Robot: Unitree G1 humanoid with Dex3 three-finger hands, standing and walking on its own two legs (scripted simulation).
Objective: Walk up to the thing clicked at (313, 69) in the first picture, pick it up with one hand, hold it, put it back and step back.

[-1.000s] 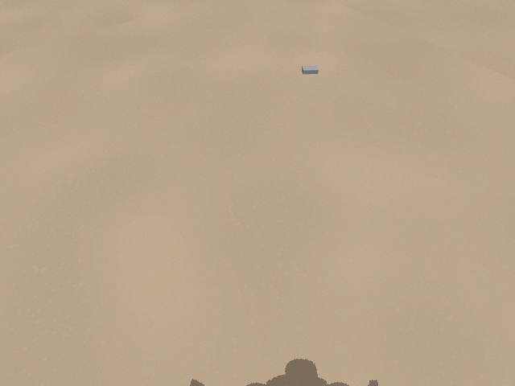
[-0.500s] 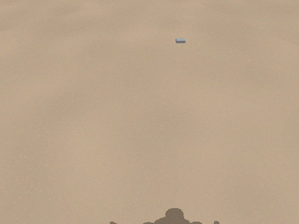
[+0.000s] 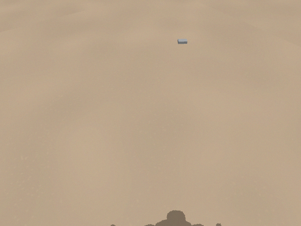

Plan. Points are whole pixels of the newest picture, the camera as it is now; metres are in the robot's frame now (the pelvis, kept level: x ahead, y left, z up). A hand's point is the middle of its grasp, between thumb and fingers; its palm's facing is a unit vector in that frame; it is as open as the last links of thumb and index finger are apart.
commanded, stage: stand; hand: left
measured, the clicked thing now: (182, 41) +2.28 -0.38 -0.77
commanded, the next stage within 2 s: walk up in 0.12 s
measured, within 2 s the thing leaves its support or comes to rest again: neither
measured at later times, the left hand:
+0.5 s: hand (90, 193) +0.24 +0.21 -0.13, palm faces -0.14 -0.88 -0.45, open 7.4 cm
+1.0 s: hand (122, 136) +0.48 +0.14 -0.19, palm faces -0.26 -0.91 -0.33, open 7.4 cm
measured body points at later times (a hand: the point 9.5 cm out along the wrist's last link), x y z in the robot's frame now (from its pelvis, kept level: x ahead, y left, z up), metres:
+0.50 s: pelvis +0.10 -0.08 -0.03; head +0.08 -0.11 +0.42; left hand +0.24 +0.26 -0.10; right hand +0.09 -0.45 -0.15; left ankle +0.00 +0.12 -0.74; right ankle +0.14 -0.23 -0.75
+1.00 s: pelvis +0.39 -0.12 -0.03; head +0.42 -0.10 +0.42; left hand +0.50 +0.19 -0.17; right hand +0.44 -0.46 -0.11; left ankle +0.50 -0.02 -0.75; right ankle +0.20 -0.23 -0.68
